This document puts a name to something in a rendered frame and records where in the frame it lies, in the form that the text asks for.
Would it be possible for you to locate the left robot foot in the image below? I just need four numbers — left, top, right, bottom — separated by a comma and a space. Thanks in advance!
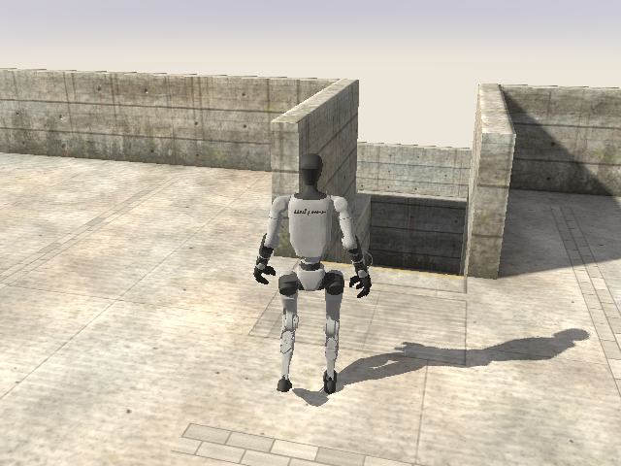
277, 377, 292, 392

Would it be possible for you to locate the right robot forearm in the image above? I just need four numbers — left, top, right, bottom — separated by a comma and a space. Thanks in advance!
348, 235, 369, 278

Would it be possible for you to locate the humanoid robot head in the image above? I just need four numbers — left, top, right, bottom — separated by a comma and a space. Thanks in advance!
294, 153, 327, 200

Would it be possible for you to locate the robot left hand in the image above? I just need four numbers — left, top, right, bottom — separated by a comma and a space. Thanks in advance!
253, 266, 276, 284

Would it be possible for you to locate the robot right upper arm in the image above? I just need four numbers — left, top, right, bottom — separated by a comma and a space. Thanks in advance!
331, 195, 357, 250

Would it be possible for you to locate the left robot forearm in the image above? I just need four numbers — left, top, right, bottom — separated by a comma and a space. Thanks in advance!
255, 233, 274, 270

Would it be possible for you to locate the robot left upper arm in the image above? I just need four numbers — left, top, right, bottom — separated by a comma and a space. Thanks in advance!
264, 195, 290, 249

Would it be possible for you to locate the robot right hand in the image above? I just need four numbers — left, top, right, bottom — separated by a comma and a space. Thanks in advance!
349, 274, 372, 298

